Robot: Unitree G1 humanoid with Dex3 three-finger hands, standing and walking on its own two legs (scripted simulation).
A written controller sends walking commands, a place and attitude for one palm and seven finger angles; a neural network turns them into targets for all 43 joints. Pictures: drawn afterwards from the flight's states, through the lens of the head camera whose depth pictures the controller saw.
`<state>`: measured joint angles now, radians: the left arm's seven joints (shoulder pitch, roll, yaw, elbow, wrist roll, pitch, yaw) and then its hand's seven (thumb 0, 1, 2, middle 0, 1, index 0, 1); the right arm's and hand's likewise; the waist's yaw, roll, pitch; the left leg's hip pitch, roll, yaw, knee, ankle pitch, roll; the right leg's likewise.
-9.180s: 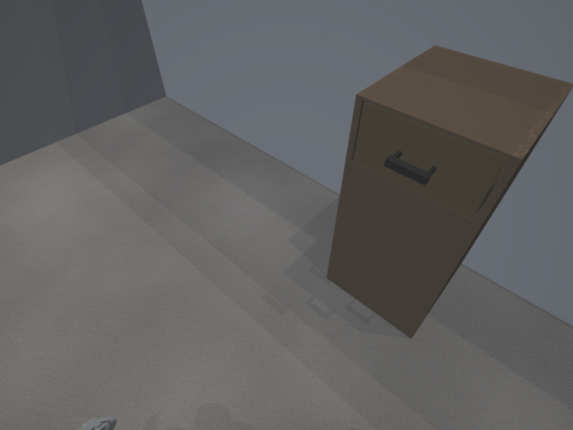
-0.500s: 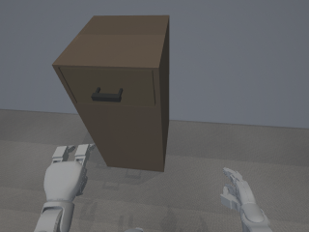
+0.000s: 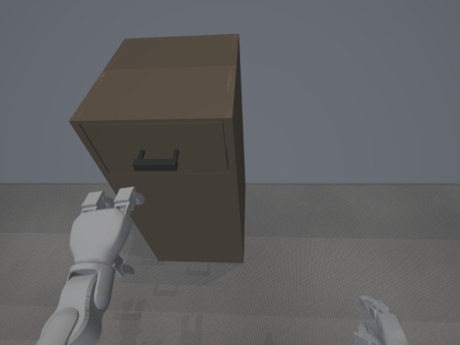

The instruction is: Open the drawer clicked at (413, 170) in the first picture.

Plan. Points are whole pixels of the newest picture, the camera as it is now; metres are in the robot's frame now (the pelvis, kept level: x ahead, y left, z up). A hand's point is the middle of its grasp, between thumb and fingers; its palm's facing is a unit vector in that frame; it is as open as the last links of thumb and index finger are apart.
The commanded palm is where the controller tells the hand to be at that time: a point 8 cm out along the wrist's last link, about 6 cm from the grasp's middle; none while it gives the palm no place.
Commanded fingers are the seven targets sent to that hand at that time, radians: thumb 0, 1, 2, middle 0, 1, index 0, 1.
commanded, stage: raise the hand with hooked fingers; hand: left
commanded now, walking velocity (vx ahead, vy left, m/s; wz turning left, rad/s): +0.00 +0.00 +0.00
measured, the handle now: (157, 159) +0.54 +0.26 -0.03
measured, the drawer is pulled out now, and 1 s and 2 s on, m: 0.00 0.00 0.00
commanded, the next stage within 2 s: move the hooked fingers above the handle in 0.76 s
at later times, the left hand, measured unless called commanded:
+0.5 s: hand (101, 202) +0.32 +0.26 +0.09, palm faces +0.00 -0.09 -1.00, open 13.8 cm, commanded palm +0.29 +0.26 +0.14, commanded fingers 0.00 -0.50 0.30 -0.30 -1.20 -0.30 -1.20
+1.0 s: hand (113, 208) +0.31 +0.25 +0.08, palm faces +0.00 -0.08 -1.00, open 13.8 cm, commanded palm +0.30 +0.25 +0.14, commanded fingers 0.00 -0.50 0.30 -0.30 -1.20 -0.30 -1.20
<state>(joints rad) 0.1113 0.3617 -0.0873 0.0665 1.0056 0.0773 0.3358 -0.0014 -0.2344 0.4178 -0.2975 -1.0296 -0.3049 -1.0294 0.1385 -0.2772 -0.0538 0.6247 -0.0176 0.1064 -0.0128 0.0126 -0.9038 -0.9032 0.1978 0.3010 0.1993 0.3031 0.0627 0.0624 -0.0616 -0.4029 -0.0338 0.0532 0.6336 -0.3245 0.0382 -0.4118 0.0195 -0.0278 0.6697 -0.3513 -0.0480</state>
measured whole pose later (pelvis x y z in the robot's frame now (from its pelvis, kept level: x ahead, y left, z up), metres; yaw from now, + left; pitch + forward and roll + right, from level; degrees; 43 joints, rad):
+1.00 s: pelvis +0.01 +0.00 +0.01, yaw +1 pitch +4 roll +0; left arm -0.13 0.45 -0.09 0.19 0.94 0.04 0.11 0.00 -0.49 0.30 -0.31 -1.20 -0.32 -1.20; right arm 0.13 -0.25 0.00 0.62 0.02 0.13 -0.02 0.01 -0.90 -0.90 0.20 0.30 0.20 0.30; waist 0.07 0.07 -0.03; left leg -0.30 -0.04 0.03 0.50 -0.26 0.04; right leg -0.30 0.02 -0.05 0.52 -0.29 -0.04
